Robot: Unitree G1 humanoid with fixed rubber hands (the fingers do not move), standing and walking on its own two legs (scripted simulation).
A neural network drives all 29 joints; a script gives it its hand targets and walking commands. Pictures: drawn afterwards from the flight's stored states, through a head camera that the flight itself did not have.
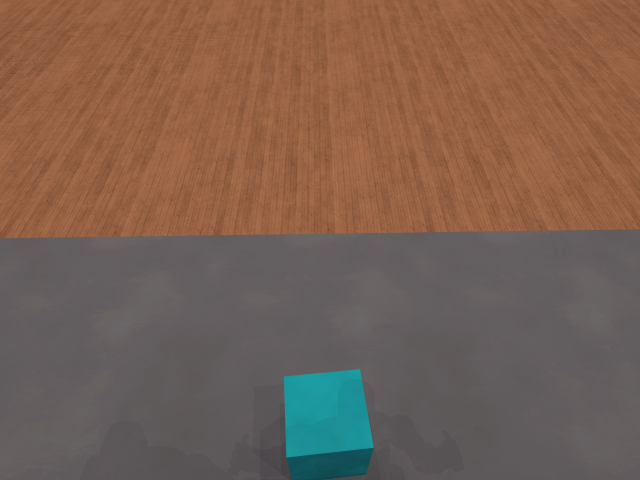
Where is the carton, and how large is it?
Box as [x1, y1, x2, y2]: [284, 369, 373, 479]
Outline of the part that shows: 359,369 284,377 286,457 292,479 322,479 365,474 373,446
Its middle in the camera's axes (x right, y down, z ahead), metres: +0.01 +0.52 +1.07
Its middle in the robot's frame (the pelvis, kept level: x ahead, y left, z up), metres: +0.43 +0.01 -0.66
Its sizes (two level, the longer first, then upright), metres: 0.210 0.200 0.250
